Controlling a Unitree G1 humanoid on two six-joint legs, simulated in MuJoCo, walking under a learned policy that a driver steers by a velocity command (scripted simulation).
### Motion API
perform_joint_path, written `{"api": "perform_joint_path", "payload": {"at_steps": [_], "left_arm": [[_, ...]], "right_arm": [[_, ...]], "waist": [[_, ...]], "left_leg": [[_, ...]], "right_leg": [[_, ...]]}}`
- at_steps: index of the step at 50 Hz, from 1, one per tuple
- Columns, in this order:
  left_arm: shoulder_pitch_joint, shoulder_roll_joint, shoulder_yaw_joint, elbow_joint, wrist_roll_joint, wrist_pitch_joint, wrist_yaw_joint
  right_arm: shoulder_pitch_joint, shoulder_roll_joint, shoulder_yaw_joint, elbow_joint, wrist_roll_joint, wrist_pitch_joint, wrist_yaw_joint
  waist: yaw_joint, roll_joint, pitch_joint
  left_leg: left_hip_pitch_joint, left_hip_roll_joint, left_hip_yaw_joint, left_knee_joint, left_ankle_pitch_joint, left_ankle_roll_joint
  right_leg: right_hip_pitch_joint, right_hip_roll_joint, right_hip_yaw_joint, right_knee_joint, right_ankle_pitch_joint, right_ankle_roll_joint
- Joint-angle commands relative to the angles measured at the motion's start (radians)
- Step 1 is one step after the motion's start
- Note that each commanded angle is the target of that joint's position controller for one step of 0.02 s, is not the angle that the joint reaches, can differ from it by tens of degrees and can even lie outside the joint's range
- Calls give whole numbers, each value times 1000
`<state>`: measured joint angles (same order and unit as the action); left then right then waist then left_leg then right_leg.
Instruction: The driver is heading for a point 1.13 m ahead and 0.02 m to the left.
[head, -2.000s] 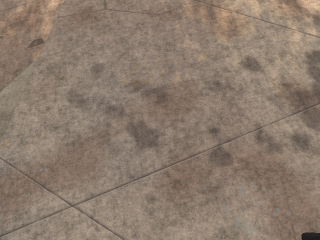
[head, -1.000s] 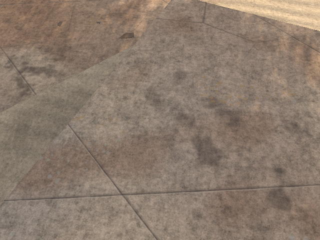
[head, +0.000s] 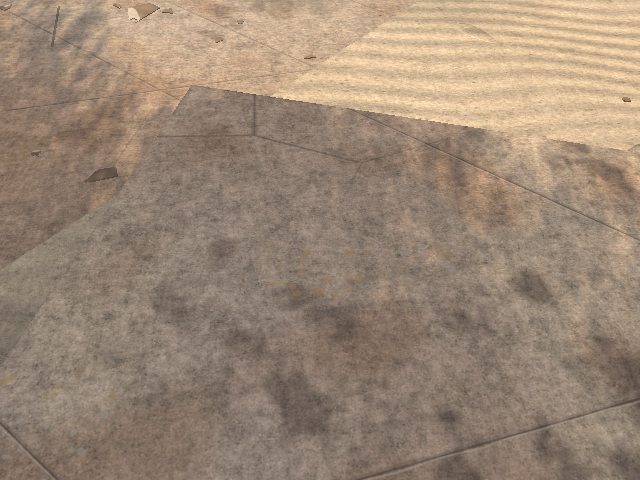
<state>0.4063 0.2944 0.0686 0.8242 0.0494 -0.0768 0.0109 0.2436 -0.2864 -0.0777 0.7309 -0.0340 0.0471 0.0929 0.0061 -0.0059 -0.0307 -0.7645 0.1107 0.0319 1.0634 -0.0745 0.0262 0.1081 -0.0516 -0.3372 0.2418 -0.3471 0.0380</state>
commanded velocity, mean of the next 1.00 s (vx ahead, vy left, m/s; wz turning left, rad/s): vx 0.86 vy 0.00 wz -0.19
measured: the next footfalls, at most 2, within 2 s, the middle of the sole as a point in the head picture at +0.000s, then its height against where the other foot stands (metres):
left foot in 0.16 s outside the picture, level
right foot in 0.64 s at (244, 404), level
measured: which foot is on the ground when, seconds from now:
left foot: up 0.00-0.14, down 0.16-0.64, up 0.66-1.00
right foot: down 0.00-0.18, up 0.20-0.62, down 0.64-1.00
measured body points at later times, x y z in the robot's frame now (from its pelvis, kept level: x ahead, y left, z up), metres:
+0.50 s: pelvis +0.38 +0.15 -0.01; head +0.40 +0.17 +0.44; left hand +0.47 +0.42 -0.13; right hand +0.44 -0.11 -0.13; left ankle +0.23 +0.14 -0.73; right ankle +0.62 +0.05 -0.65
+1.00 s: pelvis +0.82 +0.24 -0.01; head +0.86 +0.22 +0.44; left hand +0.83 +0.53 -0.13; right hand +1.09 +0.00 -0.03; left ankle +1.06 +0.34 -0.72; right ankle +0.67 +0.19 -0.73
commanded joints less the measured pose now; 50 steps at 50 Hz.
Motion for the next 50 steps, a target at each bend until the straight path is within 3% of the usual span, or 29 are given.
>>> {"api": "perform_joint_path", "payload": {"at_steps": [1, 3, 5, 7, 8, 9, 10, 11, 12, 13, 15, 18, 21, 26, 28, 30, 31, 32, 33, 34, 35, 36, 37, 40, 42, 44, 45, 48, 50], "left_arm": [[-29, 131, 33, -39, 4, -17, 8], [-10, 138, 35, -17, 9, -8, 6], [-35, 175, 38, -13, 0, 7, 4], [-68, 243, 51, -27, -18, 33, -8], [-91, 234, 43, -44, -24, 35, -19], [-84, 52, 3, -122, -35, 18, -37], [-173, 79, -10, -206, -11, -9, -39], [-280, 107, -10, -221, -13, -21, -35], [-202, 93, -18, -183, -29, -29, -27], [-180, 83, -24, -158, -20, -22, -24], [-91, 69, -32, -93, -9, 19, -37], [-156, 50, -33, -77, -36, 59, -57], [-281, 36, -36, -95, -58, 51, -62], [-314, 22, -55, -91, -52, 26, -83], [-202, 61, -46, -51, -52, 36, -77], [66, 148, -11, 23, -47, 53, -62], [299, 188, 13, 89, -47, 61, -53], [471, 195, 33, 139, -61, 66, -40], [368, 153, 21, 178, -64, 78, -34], [160, 183, 18, 95, -41, 67, -26], [92, 161, 26, 45, -34, 66, -18], [39, 108, 17, 30, -22, 62, -14], [7, 109, 14, 31, -25, 50, -14], [-12, 131, 9, 28, -38, 2, -8], [18, 148, 22, 39, -43, -7, -11], [75, 140, 31, 57, -62, 7, -18], [106, 69, 16, 24, -122, 7, -1], [61, 123, 31, 16, -99, 39, 17], [-35, 109, 34, -42, -89, 51, 26]], "right_arm": [[-209, -67, 1, -123, 2, -19, 12], [-244, -56, 12, -138, 8, -20, 10], [-172, -65, 11, -124, 21, -20, -11], [111, -128, -24, -53, 42, -37, -38], [339, -188, -59, 28, 31, -46, -57], [233, -329, -93, 29, 30, -29, -71], [220, -376, -100, -33, 27, -32, -63], [219, -324, -86, -7, 12, -35, -69], [232, -267, -70, 24, 2, -48, -82], [172, -204, -49, 19, -7, -70, -86], [81, -122, -13, 3, 1, -107, -85], [146, -116, -4, 41, 11, -150, -75], [209, -104, 6, 68, 15, -166, -69], [154, -94, 38, 79, 19, -187, -97], [118, -145, 26, 79, 15, -186, -126], [45, -197, 6, 62, -1, -154, -155], [-46, -214, -2, 38, -9, -135, -160], [-158, -204, -7, 27, 4, -120, -150], [-253, 2, 52, -34, -25, -144, -116], [-37, 78, 85, -116, 9, -159, -98], [-7, 5, 96, -120, -18, -187, -84], [-49, -77, 85, -103, -30, -197, -75], [-91, -89, 83, -111, -47, -186, -78], [-150, -79, 102, -130, -47, -126, -82], [-237, -45, 117, -172, -21, -127, -84], [-286, -9, 128, -194, -3, -126, -87], [-406, 4, 108, -254, 27, -166, -109], [-356, -79, 57, -272, 61, -184, -132], [-107, -120, 26, -218, 39, -186, -141]], "waist": [[24, -75, 231], [30, -69, 243], [-25, -78, 160], [-176, -83, -27], [-275, -16, -141], [-134, 346, -109], [-133, 211, -222], [-153, 68, -125], [-97, 33, -28], [-50, -24, 1], [16, 5, 29], [-3, 9, 136], [-51, 33, 197], [-12, 57, 138], [59, 110, 44], [208, 138, -75], [328, 134, -122], [438, 9, -104], [284, -284, 64], [41, -286, -79], [45, -136, -114], [9, 84, 13], [-29, 146, 90], [-66, 150, 214], [-26, 86, 190], [43, 17, 91], [104, 69, 59], [50, -85, -11], [-84, -129, -177]], "left_leg": [[-167, 44, 35, -113, -44, 63], [-123, 32, 91, -190, -112, 112], [97, -64, 188, -244, -218, 169], [486, -202, 210, -260, -310, 212], [829, -245, 114, -353, -311, 228], [1039, -1, -452, -614, -633, 318], [1097, 130, -894, -816, -708, 394], [1046, 156, -788, -846, -606, 330], [896, 163, -683, -836, -490, 292], [770, 116, -549, -807, -417, 244], [589, 45, -374, -836, -339, 184], [564, 27, -228, -926, -118, 114], [637, -38, -11, -959, 262, 11], [751, -34, 170, -985, 850, -41], [863, 7, 193, -868, 1186, -59], [896, 43, 189, -528, 1410, -73], [803, 49, 173, -208, 1376, -66], [607, -81, 198, 335, 773, -51], [140, -276, 99, 715, -384, -33], [-111, -246, -119, 793, -431, -51], [-132, -187, -202, 688, -367, -21], [-88, -127, -194, 545, -269, -7], [-35, -93, -179, 439, -259, -22], [164, -23, -98, 117, -201, -92], [281, -39, -41, -129, -65, -110], [353, -107, 0, -327, 115, -86], [402, -209, -53, -469, 124, -100], [517, -243, -108, -681, 213, -93], [808, -156, -133, -727, 426, -51]], "right_leg": [[-5, -307, 90, -208, -93, -139], [54, -300, 26, -171, 98, -135], [62, -277, -45, 3, 740, -120], [-26, -289, -35, 444, 1187, -128], [-239, -250, -16, 797, 1015, -95], [-732, -16, 53, 1190, -25, -13], [-906, 71, 318, 1343, -119, 15], [-971, 1, 375, 1320, -19, -12], [-928, -49, 352, 1253, 39, -34], [-852, -102, 367, 1177, 75, -52], [-714, -138, 389, 1102, 139, -65], [-800, -126, 387, 1003, 210, -66], [-872, -30, 368, 823, 331, -94], [-697, 67, 162, 493, 532, -146], [-555, 125, 126, 456, 535, -161], [-318, 190, 127, 459, 419, -194], [-134, 160, 196, 427, 372, -246], [23, 80, 314, 289, 398, -339], [62, 73, 438, 436, 489, -348], [163, -70, 923, 300, 323, -525], [116, -183, 1179, 27, -168, -544], [-89, -173, 1166, -79, -339, -480], [-254, -140, 1094, -96, -283, -440], [-593, -4, 834, -109, 180, -397], [-622, 57, 687, -33, 664, -351], [-509, 134, 611, 77, 825, -242], [-515, 157, 699, 90, 614, -193], [-364, 160, 766, 234, 494, -127], [-387, 217, 700, 573, 495, -31]]}}
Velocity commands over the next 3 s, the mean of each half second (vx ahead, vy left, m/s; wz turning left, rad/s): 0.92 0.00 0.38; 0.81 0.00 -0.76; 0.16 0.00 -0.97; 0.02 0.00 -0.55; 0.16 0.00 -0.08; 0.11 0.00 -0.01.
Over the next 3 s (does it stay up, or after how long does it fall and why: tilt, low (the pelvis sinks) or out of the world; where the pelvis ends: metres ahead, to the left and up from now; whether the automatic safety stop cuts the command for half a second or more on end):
stays up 1.08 0.14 0.00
